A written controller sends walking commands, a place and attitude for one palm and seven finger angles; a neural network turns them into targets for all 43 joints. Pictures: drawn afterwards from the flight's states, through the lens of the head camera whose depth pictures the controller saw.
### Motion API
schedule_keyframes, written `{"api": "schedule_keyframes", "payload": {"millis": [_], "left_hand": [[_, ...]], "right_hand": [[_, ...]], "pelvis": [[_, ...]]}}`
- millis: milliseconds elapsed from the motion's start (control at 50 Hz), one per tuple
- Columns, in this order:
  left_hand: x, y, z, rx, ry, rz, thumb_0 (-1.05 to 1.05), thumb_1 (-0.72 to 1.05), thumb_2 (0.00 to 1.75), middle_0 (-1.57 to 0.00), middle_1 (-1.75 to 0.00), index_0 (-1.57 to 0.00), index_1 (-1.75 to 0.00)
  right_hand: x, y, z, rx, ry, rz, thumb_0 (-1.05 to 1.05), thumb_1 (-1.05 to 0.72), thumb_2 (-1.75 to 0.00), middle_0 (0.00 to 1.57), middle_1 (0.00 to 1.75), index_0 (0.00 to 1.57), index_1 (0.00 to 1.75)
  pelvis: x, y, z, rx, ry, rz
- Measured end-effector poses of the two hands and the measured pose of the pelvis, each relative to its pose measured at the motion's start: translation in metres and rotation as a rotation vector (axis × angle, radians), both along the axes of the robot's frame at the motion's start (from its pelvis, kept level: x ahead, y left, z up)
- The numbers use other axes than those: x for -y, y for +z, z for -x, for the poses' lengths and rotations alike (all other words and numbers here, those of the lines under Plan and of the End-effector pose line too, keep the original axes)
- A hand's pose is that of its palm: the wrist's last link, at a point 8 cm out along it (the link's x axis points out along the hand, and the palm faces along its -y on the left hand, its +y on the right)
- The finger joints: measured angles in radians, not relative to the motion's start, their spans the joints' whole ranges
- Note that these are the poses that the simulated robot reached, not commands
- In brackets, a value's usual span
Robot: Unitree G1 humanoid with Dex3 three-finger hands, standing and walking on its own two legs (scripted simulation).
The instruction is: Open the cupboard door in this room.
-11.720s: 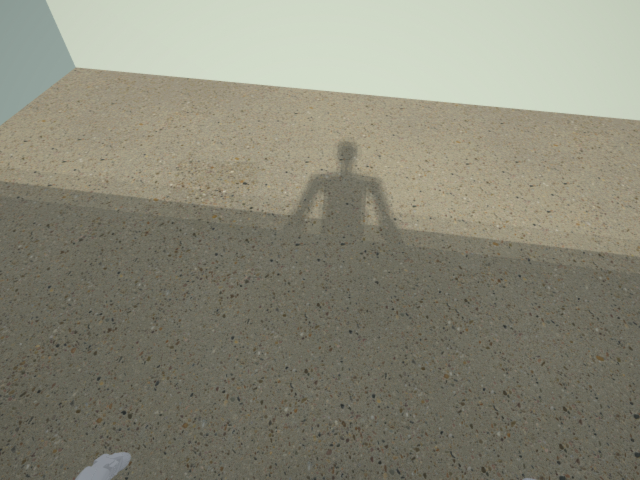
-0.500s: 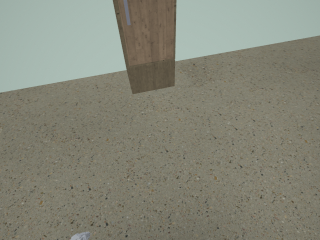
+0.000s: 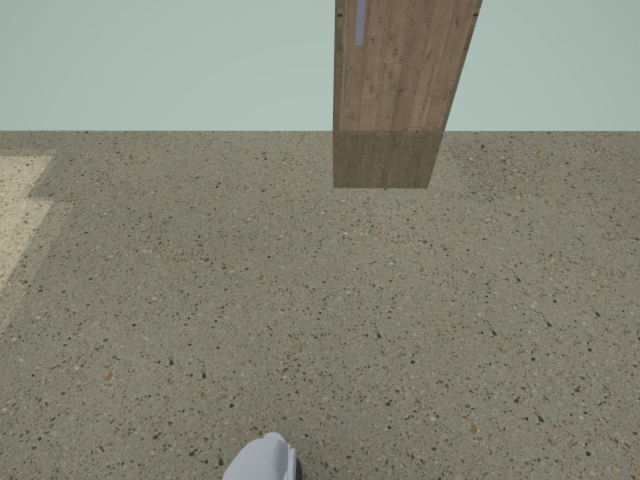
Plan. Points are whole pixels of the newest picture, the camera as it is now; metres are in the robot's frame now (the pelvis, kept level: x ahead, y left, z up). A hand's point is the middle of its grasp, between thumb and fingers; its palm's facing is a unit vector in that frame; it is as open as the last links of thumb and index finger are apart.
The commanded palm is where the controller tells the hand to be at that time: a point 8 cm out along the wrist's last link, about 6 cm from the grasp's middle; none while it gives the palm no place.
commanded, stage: stand and wait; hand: left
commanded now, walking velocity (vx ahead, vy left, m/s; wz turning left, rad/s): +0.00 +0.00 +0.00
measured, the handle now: (360, 14) +1.29 +0.05 -0.01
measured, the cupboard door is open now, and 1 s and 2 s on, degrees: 0 0 0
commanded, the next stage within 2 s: look at it before walking up in 1.32 s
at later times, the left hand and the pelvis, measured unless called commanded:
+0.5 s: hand (204, 443) +0.17 +0.20 -0.16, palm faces +0.06 -0.97 -0.22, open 7.3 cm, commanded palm none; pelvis +0.10 +0.02 +0.00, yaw +1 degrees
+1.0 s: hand out of the picture +0.08 +0.10 -0.16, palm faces +0.08 -0.99 -0.14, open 7.4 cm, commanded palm none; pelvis +0.12 -0.04 +0.01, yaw +1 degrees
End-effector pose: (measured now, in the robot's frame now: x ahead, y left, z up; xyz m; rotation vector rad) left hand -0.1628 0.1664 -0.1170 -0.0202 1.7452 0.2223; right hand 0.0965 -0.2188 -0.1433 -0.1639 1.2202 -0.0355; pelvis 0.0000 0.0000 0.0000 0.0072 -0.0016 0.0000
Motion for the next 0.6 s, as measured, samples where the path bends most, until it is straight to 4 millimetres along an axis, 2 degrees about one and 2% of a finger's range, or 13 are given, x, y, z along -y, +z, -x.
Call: {"api": "schedule_keyframes", "payload": {"millis": [60,120,200,280,320,360,420,480,540,600], "left_hand": [[-0.007,-0.011,-0.019,-0.043,0.027,0.026,0.0,0.91,0.9,-0.2,-0.3,-0.2,-0.3],[-0.028,-0.025,-0.059,-0.006,0.024,0.016,0.0,0.9,0.9,-0.21,-0.3,-0.2,-0.3],[-0.061,-0.035,-0.144,0.169,-0.034,-0.034,0.0,0.91,0.9,-0.2,-0.3,-0.2,-0.3],[-0.084,-0.032,-0.231,0.368,-0.09,-0.077,0.0,0.91,0.9,-0.2,-0.29,-0.19,-0.3],[-0.091,-0.027,-0.264,0.445,-0.108,-0.1,0.0,0.91,0.9,-0.2,-0.29,-0.19,-0.29],[-0.096,-0.022,-0.289,0.5,-0.12,-0.12,0.0,0.92,0.9,-0.2,-0.29,-0.19,-0.29],[-0.095,-0.014,-0.313,0.545,-0.143,-0.134,0.0,0.93,0.9,-0.2,-0.29,-0.19,-0.29],[-0.087,-0.011,-0.323,0.548,-0.168,-0.139,0.0,0.92,0.9,-0.2,-0.29,-0.19,-0.29],[-0.073,-0.012,-0.321,0.524,-0.185,-0.141,0.0,0.92,0.9,-0.2,-0.29,-0.19,-0.29],[-0.064,-0.006,-0.308,0.48,-0.184,-0.151,-0.01,0.94,0.9,-0.2,-0.29,-0.19,-0.3]], "right_hand": [[-0.022,-0.004,-0.053,0.072,0.037,0.007,0.0,-0.91,-0.9,0.2,0.3,0.19,0.3],[-0.037,-0.002,-0.083,0.12,0.036,0.016,0.0,-0.91,-0.9,0.2,0.3,0.19,0.3],[-0.045,0.01,-0.089,0.119,0.011,0.028,0.0,-0.91,-0.9,0.2,0.3,0.2,0.3],[-0.036,0.024,-0.093,0.148,-0.037,0.058,-0.03,-0.94,-0.9,0.2,0.3,0.2,0.3],[-0.03,0.026,-0.09,0.138,-0.043,0.069,-0.04,-0.94,-0.9,0.2,0.3,0.2,0.3],[-0.025,0.027,-0.085,0.12,-0.052,0.074,-0.03,-0.94,-0.9,0.2,0.3,0.2,0.3],[-0.017,0.022,-0.073,0.081,-0.073,0.071,-0.02,-0.94,-0.9,0.2,0.3,0.2,0.3],[-0.01,0.012,-0.057,0.029,-0.098,0.055,-0.02,-0.93,-0.9,0.2,0.3,0.2,0.3],[-0.003,-0.001,-0.037,-0.04,-0.122,0.031,-0.01,-0.93,-0.9,0.2,0.3,0.2,0.3],[0.0,-0.005,-0.015,-0.117,-0.138,0.007,0.0,-0.93,-0.9,0.2,0.3,0.2,0.3]], "pelvis": [[-0.015,-0.012,-0.031,0.004,0.015,0.012],[-0.026,-0.015,-0.051,0.013,0.02,0.011],[-0.032,-0.005,-0.067,0.034,0.01,0.01],[-0.034,0.003,-0.077,0.04,0.018,0.005],[-0.033,0.005,-0.082,0.041,0.024,0.003],[-0.031,0.006,-0.087,0.042,0.028,0.001],[-0.026,0.007,-0.094,0.042,0.03,-0.005],[-0.019,0.006,-0.099,0.04,0.025,-0.017],[-0.009,0.002,-0.102,0.037,0.014,-0.03],[-0.001,0.007,-0.106,0.038,0.022,-0.012]]}}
